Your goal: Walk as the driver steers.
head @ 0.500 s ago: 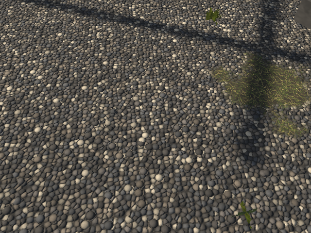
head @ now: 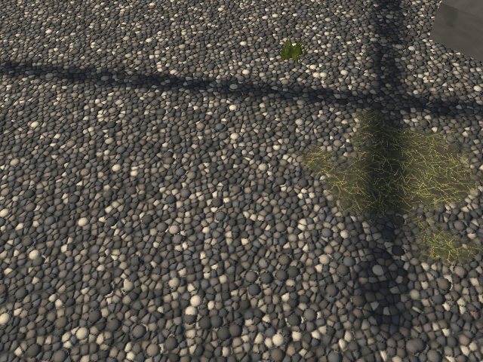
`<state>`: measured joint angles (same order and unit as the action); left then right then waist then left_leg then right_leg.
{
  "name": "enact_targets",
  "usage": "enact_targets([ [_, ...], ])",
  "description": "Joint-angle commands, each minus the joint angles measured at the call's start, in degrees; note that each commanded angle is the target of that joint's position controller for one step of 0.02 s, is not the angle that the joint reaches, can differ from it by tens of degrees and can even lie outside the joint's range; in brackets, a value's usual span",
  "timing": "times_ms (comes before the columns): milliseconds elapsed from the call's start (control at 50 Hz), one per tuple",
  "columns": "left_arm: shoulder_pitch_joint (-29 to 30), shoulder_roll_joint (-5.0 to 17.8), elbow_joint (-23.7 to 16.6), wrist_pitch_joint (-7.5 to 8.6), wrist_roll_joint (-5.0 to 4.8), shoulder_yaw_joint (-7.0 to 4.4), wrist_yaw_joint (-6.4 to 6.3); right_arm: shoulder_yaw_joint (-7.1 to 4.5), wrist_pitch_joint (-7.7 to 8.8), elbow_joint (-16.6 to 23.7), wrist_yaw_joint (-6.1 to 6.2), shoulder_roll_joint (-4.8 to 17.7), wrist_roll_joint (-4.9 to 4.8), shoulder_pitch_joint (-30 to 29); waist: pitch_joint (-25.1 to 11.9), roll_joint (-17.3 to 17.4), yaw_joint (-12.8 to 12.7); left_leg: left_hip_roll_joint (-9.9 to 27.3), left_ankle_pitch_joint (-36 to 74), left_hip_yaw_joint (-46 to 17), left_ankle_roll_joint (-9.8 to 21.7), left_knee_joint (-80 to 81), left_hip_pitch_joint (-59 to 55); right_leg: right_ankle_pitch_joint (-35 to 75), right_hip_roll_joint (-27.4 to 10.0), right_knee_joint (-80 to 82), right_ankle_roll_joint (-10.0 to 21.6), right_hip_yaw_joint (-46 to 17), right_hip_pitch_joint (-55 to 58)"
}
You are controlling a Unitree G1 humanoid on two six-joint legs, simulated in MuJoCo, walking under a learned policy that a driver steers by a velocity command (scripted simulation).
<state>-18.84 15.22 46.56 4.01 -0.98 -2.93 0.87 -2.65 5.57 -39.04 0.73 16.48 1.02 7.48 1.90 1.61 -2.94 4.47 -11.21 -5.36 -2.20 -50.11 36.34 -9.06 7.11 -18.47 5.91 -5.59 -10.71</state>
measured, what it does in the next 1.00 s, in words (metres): walks ahead: left foot, then right foot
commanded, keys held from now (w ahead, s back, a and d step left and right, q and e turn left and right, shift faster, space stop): w+e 0.16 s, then w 0.34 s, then no key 0.34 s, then q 0.16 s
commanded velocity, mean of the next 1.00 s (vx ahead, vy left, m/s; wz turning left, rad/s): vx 0.35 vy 0.00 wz -0.18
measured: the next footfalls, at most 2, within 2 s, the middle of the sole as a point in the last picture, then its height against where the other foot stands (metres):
left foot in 0.22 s outside the picture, level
right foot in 0.70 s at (332, 344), level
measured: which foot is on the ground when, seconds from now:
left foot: up 0.00-0.20, down 0.22-0.70, up 0.72-1.00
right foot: down 0.00-0.24, up 0.26-0.68, down 0.70-1.00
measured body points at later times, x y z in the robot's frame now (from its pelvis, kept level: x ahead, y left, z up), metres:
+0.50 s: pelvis +0.28 +0.04 +0.00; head +0.31 +0.04 +0.45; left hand +0.49 +0.26 -0.10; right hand +0.26 -0.24 -0.12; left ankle +0.28 +0.14 -0.75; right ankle +0.33 -0.14 -0.69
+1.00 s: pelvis +0.43 -0.04 -0.01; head +0.45 -0.04 +0.44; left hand +0.62 +0.18 -0.12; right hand +0.48 -0.33 -0.14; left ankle +0.47 +0.10 -0.73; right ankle +0.48 -0.15 -0.75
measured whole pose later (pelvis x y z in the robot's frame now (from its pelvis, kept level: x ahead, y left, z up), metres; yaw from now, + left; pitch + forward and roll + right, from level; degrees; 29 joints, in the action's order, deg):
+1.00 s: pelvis +0.43 -0.04 -0.01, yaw -9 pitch +0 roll -1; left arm -6.9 13.3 45.8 0.8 1.3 -1.7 0.0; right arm -2.1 -1.9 -46.7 2.0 16.2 0.0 13.2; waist 1.7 1.5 0.1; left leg 3.7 -19.8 -1.5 -2.5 -42.0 22.3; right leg -8.1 1.7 -26.5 2.8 3.5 -18.9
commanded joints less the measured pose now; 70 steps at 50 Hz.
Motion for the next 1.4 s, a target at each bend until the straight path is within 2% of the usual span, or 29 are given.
enact_targets([
  [20,0.52,10.51,-3.98,0.18,-0.56,-2.77,-1.32,-0.69,0.6,4.63,0.05,2.88,-0.11,-3.91,-2.16,-5.43,0.27,-2.59,11.06,2.06,-1.51,10.97,-3.45,13.21,-11.58,5.7,7.23,-10.05,-2.57],
  [140,-4.0,9.91,-3.05,-1.47,-0.85,-2.78,-2.12,-1.17,2.01,6.88,-1.44,4.43,-1.38,-10.87,-1.9,-6.81,-1.62,-5.77,13.04,0.54,-0.26,23.03,-8.2,7.62,-13.42,-0.28,5.2,-17.01,3.1],
  [200,-1.88,9.31,-3.67,-1.84,-0.29,-2.79,-2.22,-2.33,2.78,4.93,-1.43,6.71,-1.27,-3.45,-4.18,-8.79,2.69,-5.4,10.11,1.87,3.19,26.65,-17.16,15.08,-13.88,-7.02,3.44,-18.19,5.77],
  [220,-1.49,7.14,-4.18,-1.65,0.14,-1.99,-1.88,-3.05,3.06,3.74,-1.12,8.35,-0.41,2.81,-9.55,-7.76,5.61,-2.15,10.75,0.17,5.95,26.01,-28.19,17.82,-11.28,-15.31,1.91,-15.57,3.56],
  [240,-2.23,4.51,-5.25,-1.42,1.37,-0.89,-1.78,-3.74,2.88,2.91,-0.74,11.36,0.16,11.8,-17.75,-1.27,8.74,7.07,8.95,-10.37,9.92,24.44,-43.01,6.44,-7.15,-30.67,0.02,-10.56,-3.99],
  [260,-11.66,1.63,-5.45,-0.82,-0.56,0.01,-1.57,-4.8,2.02,-0.22,-1.41,14.53,0.09,15.58,-21.66,19.12,4.41,17.88,-2.66,-36.09,19.24,29.55,-57.45,-23.29,-0.04,-46.92,-3.39,-5.02,-24.0],
  [280,-10.21,7.34,-3.97,-0.59,-1.14,-0.73,-1.62,-3.6,1.85,0.6,-1.74,8.8,-1.42,14.4,-16.29,11.37,5.91,17.63,-14.71,-39.25,17.89,32.35,-54.26,-23.24,-4.43,-53.03,-3.68,-6.9,-30.73],
  [300,-3.04,9.82,-4.9,-0.57,-0.96,-1.45,-1.46,-2.83,1.62,0.81,-1.62,5.97,-1.59,11.82,-8.5,5.1,7.27,14.91,-13.59,-30.32,15.6,33.16,-47.21,-17.89,-6.06,-54.1,-3.9,-5.93,-32.41],
  [320,1.01,9.1,-5.93,-0.45,-0.34,-1.35,-1.51,-2.45,1.3,1.03,-1.72,5.75,-1.0,9.26,-4.56,0.52,6.39,12.53,-6.89,-24.09,14.63,34.36,-40.55,-14.1,-7.83,-52.79,-4.22,-3.71,-31.34],
  [400,2.5,5.47,-6.98,-0.15,0.27,-0.92,-0.66,-1.74,1.36,-0.49,-1.93,4.27,-0.81,7.63,-2.61,3.89,3.15,7.55,8.49,-12.76,15.01,38.55,-30.92,-9.43,-11.89,-43.32,-5.16,0.05,-26.52],
  [540,14.12,2.74,-10.11,0.67,0.98,0.68,0.15,-2.49,0.12,-3.58,-1.16,8.58,-1.71,10.57,-0.5,2.6,5.95,4.99,22.33,-1.35,13.73,40.12,-27.19,8.08,-10.8,-19.46,-6.69,4.52,-21.32],
  [620,17.28,4.06,-11.42,1.19,0.88,0.08,1.03,-2.24,-1.19,-6.01,-0.83,8.96,-2.05,13.81,-2.55,3.99,6.18,5.91,28.96,-0.44,11.07,34.14,-31.19,11.74,-8.02,-12.91,-5.05,4.4,-16.08],
  [680,9.27,7.15,-8.81,1.24,1.95,-1.43,0.77,-2.0,-1.65,-6.06,-0.32,8.79,-2.1,11.89,-6.85,3.04,1.0,3.41,31.72,0.41,7.5,23.46,-30.7,16.9,-6.68,-6.38,-1.93,5.13,-2.3],
  [700,4.3,10.92,-8.15,1.24,2.57,-2.32,0.14,-1.17,-1.28,-5.29,-0.22,6.86,-0.93,12.75,-12.0,-1.35,-0.53,0.11,22.23,2.74,4.77,13.73,-25.47,37.35,-13.38,-8.65,0.72,-0.14,8.75],
  [720,1.42,12.46,-8.41,0.38,4.03,-2.1,-0.45,0.69,-0.82,-5.74,-0.4,1.84,0.06,20.74,-20.47,-12.95,1.14,-5.2,-8.84,4.67,0.57,-4.87,-10.28,56.21,-28.17,-12.56,10.73,-15.48,26.62],
  [740,-0.13,8.3,-7.29,-0.55,2.46,-1.09,-0.16,0.68,-1.2,-7.45,-0.74,3.18,-0.74,23.69,-26.75,-15.57,0.78,-5.14,-29.0,-0.04,-0.81,-12.94,-8.35,54.43,-31.28,-10.82,14.79,-21.88,26.93],
  [760,2.54,7.11,-7.17,-1.15,1.35,-0.72,0.27,-0.47,-1.94,-7.16,-0.85,7.39,-1.85,20.72,-21.45,-11.18,0.69,-3.15,-28.52,-1.0,-1.29,-16.28,-5.74,42.76,-28.16,-8.4,12.97,-19.13,21.02],
  [820,12.9,5.2,-7.6,-1.34,1.82,0.07,0.47,-0.9,-5.14,-6.1,0.83,6.39,-1.08,13.38,-9.07,-6.49,4.17,0.76,-20.5,0.6,-2.19,-8.96,-8.58,22.7,-22.1,-1.22,7.91,-10.73,0.55],
  [900,16.61,5.17,-6.18,-1.34,3.09,-0.35,0.05,-0.08,-6.84,-8.04,1.67,2.81,-0.8,15.42,-8.95,-9.27,5.93,-0.25,-10.19,3.42,-2.02,4.36,-21.99,12.9,-18.82,2.8,7.01,-2.65,-9.61],
  [980,15.7,8.76,-4.73,-2.72,1.98,-1.56,-1.72,-1.17,-7.45,-5.3,1.48,5.86,-1.11,9.32,-6.24,-8.92,4.02,-1.26,-7.04,5.41,0.35,7.11,-20.6,-2.69,-21.22,3.83,7.07,-3.37,-8.75],
  [1060,15.27,8.68,-3.64,-4.1,0.48,-1.94,-2.93,-1.57,-7.35,-4.19,0.81,5.16,-0.66,8.94,-3.79,-7.11,5.04,-2.11,-3.67,6.61,4.19,15.26,-22.24,-5.61,-21.03,0.07,4.15,-1.51,-7.62],
  [1080,14.23,7.77,-3.06,-4.29,0.16,-1.88,-3.04,-1.92,-7.27,-3.66,0.65,6.37,-0.3,9.25,-2.69,-4.47,5.3,-0.6,1.51,3.34,6.13,20.75,-23.0,-4.85,-19.06,-4.21,1.33,0.97,-8.26],
  [1100,12.01,5.54,-3.56,-4.21,1.1,-1.61,-3.03,-3.09,-7.19,-2.84,1.03,11.4,-0.21,9.46,-2.82,7.63,2.72,7.44,11.67,-8.39,10.23,27.44,-24.07,-8.32,-12.21,-15.85,-3.56,8.41,-11.42],
  [1120,16.55,4.91,-5.18,-4.12,1.46,-1.59,-3.43,-3.92,-7.02,-2.57,0.99,14.06,-0.49,8.95,0.26,15.95,4.46,13.2,10.58,-19.95,17.05,33.24,-23.02,-14.14,-3.45,-23.34,-6.78,11.85,-18.22],
  [1140,20.1,6.19,-6.22,-4.08,1.6,-2.02,-3.49,-3.62,-6.05,-2.32,1.05,12.53,0.57,11.0,-0.34,14.97,7.13,15.25,13.36,-23.78,20.06,35.1,-25.39,-24.35,-3.53,-35.46,-7.09,6.17,-22.99],
  [1160,18.17,6.6,-5.72,-4.19,1.07,-2.53,-3.17,-3.35,-5.09,-1.96,1.22,11.4,0.7,9.61,-2.23,11.5,5.42,14.06,16.77,-20.87,19.31,33.52,-26.85,-24.48,-4.57,-41.98,-6.97,2.96,-24.37],
  [1220,15.25,6.46,-3.91,-4.45,1.28,-2.84,-3.24,-3.33,-4.72,0.06,1.52,9.86,-1.75,3.56,-5.53,4.23,2.8,9.36,24.88,-13.83,14.33,29.49,-30.14,-17.29,-6.33,-40.5,-8.32,1.88,-23.87],
  [1300,16.95,4.51,-4.51,-3.65,0.27,-1.92,-2.6,-4.06,-6.51,0.38,2.22,10.6,-1.78,5.03,-8.24,6.45,4.23,6.94,26.73,-13.14,14.07,27.55,-32.2,-13.04,-4.91,-27.64,-9.96,2.62,-18.2],
  [1400,13.43,6.63,-3.7,-3.19,-0.2,-2.37,-1.34,-4.48,-7.76,1.72,1.96,11.35,-2.34,2.31,-7.82,9.06,3.2,5.53,20.37,-18.42,13.1,27.13,-28.09,-8.07,-3.63,-11.62,-9.1,2.98,-7.58],
])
